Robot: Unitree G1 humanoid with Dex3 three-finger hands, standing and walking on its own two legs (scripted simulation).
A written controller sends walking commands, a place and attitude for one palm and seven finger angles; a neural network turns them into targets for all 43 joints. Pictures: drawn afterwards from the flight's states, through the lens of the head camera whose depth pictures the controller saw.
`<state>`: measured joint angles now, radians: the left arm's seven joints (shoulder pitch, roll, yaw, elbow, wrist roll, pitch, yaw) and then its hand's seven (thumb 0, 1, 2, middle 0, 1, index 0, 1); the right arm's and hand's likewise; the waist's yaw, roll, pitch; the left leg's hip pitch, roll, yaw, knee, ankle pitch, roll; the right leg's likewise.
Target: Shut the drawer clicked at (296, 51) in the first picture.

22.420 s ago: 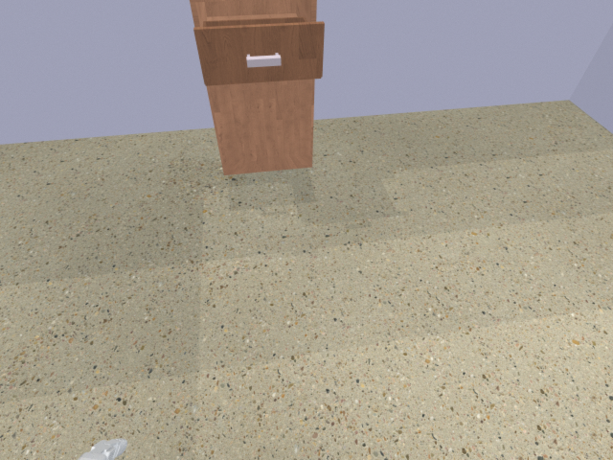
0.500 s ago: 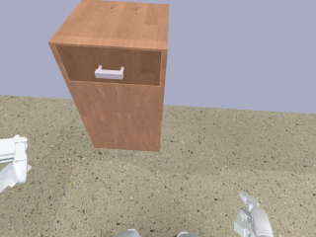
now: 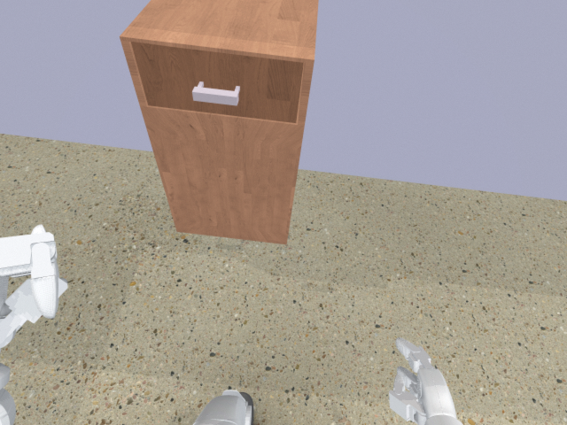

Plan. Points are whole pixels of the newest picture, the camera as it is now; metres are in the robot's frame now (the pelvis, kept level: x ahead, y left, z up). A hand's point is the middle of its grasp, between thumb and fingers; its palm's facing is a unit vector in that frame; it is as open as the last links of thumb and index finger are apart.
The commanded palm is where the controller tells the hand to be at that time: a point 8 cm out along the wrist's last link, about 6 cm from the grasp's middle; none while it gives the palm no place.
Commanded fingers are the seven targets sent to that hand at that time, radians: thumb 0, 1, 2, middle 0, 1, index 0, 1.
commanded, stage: stop stepping back and stand still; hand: left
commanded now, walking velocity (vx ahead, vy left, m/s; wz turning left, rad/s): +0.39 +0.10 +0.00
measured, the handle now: (217, 91) +0.84 +0.28 -0.04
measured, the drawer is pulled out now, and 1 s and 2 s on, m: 0.00 0.00 0.00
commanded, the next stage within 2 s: let the arm hang, fingers relaxed in 0.74 s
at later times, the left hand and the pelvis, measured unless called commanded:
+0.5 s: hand out of the picture +0.12 +0.25 +0.19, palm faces +0.38 -0.86 -0.35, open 3.2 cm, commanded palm +0.06 +0.29 +0.20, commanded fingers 0.00 0.90 0.90 -1.40 -1.60 -1.40 -1.60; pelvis -0.09 +0.02 +0.00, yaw -4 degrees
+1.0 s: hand out of the picture +0.07 +0.24 -0.04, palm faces +0.15 -0.93 -0.33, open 3.1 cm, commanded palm none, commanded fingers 0.00 0.90 0.90 -1.04 -1.21 -1.04 -1.21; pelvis -0.14 +0.02 +0.00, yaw +2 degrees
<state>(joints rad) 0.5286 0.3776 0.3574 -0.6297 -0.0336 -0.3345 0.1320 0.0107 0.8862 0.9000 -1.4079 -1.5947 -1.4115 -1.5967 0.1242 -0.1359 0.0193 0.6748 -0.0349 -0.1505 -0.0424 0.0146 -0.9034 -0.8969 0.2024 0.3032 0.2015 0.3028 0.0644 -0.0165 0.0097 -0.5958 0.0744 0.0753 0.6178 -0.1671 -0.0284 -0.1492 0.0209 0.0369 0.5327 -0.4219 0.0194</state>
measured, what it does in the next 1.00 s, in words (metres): walks backwards: left foot, then left foot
